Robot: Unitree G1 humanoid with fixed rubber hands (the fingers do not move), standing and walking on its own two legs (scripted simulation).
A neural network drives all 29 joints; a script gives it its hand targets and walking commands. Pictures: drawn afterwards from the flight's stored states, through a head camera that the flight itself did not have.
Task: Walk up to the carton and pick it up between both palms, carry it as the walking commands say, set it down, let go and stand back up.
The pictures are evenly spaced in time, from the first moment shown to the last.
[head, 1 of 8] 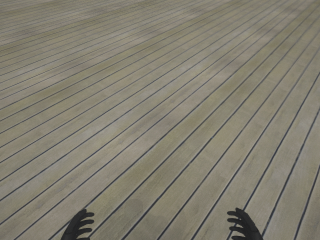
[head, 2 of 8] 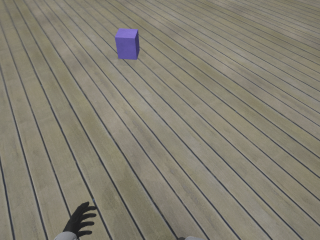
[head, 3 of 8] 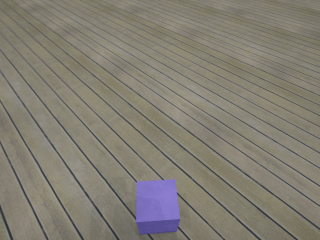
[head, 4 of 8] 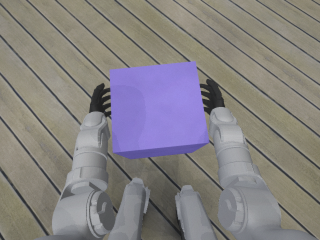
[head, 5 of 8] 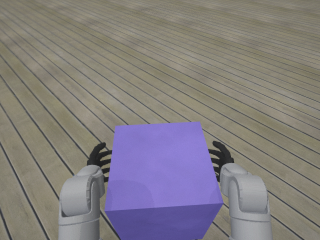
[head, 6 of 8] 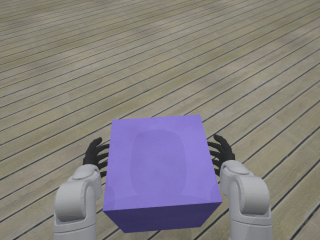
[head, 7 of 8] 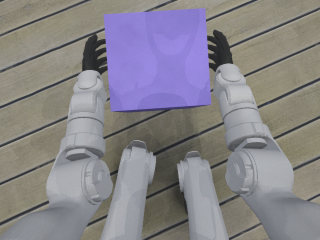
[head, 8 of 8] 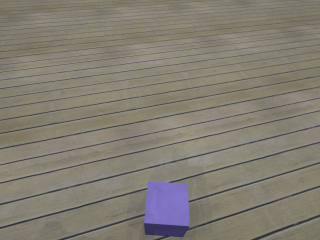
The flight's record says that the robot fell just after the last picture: no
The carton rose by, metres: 0.66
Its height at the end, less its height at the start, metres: +0.00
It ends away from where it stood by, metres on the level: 3.97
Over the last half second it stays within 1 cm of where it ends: yes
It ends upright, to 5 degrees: yes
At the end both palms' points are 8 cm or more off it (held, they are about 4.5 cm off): yes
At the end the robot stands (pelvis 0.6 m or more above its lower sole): yes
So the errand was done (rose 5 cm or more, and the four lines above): yes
